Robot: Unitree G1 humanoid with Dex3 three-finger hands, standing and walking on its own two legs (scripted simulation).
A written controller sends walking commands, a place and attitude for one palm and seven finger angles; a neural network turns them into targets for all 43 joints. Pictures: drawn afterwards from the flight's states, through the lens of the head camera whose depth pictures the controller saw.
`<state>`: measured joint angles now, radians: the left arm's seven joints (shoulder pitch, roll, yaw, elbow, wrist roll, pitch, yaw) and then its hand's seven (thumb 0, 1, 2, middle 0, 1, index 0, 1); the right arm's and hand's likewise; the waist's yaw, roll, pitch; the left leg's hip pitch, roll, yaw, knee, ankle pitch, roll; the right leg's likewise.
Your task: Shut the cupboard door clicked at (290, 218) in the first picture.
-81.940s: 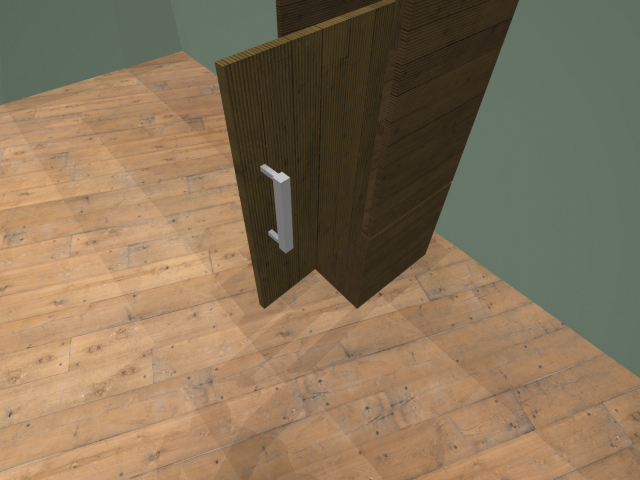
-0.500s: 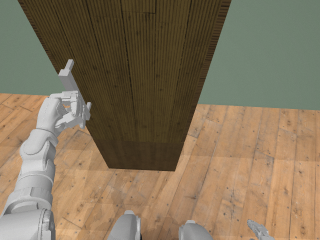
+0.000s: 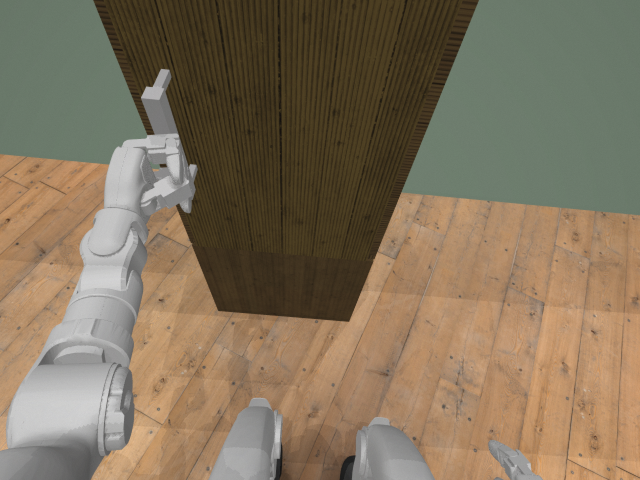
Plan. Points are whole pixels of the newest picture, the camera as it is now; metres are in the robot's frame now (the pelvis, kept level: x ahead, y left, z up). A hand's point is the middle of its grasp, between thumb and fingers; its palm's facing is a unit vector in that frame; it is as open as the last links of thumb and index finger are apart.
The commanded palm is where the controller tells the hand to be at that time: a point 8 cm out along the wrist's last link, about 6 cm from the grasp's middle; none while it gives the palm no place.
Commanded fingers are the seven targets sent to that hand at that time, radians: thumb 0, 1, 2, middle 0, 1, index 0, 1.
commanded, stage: pull the fist back off the door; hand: left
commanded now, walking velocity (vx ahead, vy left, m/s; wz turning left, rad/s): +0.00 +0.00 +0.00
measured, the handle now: (176, 140) +0.52 +0.21 +0.08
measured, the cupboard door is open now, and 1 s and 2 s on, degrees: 0 0 0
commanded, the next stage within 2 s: draw the hand back to the body in 0.66 s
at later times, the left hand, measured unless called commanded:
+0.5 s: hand (204, 206) +0.42 +0.16 +0.07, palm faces -0.02 -1.00 -0.03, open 3.1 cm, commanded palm +0.38 +0.22 +0.08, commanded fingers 0.00 0.90 0.90 -1.30 -1.50 -1.30 -1.50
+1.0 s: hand (176, 221) +0.37 +0.17 +0.11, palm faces -0.03 -1.00 -0.05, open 3.1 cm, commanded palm +0.34 +0.23 +0.12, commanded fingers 0.00 0.90 0.90 -1.30 -1.50 -1.30 -1.50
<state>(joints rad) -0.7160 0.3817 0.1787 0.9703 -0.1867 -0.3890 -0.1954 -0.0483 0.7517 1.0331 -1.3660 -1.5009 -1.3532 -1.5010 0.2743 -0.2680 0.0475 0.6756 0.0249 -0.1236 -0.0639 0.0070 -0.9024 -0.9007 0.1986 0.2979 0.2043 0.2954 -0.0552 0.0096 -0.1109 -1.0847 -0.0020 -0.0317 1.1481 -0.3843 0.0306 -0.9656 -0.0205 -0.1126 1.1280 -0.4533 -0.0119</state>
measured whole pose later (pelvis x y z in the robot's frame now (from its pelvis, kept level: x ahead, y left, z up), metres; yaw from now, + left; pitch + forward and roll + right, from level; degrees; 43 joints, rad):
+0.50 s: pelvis +0.03 +0.00 +0.02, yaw -5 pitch +14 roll -2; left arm -0.27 0.30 0.26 0.60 -0.21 -0.40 -0.16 0.01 0.90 0.90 -1.30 -1.50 -1.30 -1.50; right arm 0.34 -0.26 0.03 0.59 0.03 -0.05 -0.04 0.01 -0.90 -0.90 0.20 0.30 0.20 0.30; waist -0.08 0.03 -0.11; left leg -0.91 0.01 0.01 1.06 -0.40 0.03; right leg -0.83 0.04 -0.02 1.04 -0.45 -0.01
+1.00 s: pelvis +0.08 -0.01 +0.04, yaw -3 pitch +12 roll -2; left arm 0.14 0.27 0.21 0.11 -0.28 -0.28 -0.24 0.02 0.90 0.90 -1.30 -1.50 -1.30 -1.50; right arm 0.21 -0.23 0.03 0.50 0.04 -0.07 -0.04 0.01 -0.90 -0.90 0.20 0.30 0.20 0.30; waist 0.00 0.04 -0.13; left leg -0.75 0.00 -0.02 1.00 -0.46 0.02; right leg -0.65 0.03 -0.04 0.96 -0.51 -0.02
